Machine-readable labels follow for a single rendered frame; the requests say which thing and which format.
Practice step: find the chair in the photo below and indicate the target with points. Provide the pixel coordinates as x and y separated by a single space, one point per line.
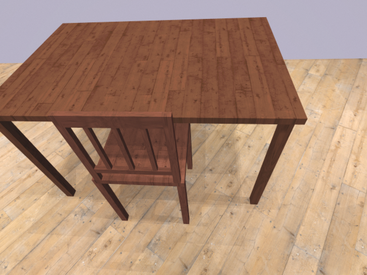
143 148

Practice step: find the table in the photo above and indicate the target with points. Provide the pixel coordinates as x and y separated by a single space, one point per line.
207 71

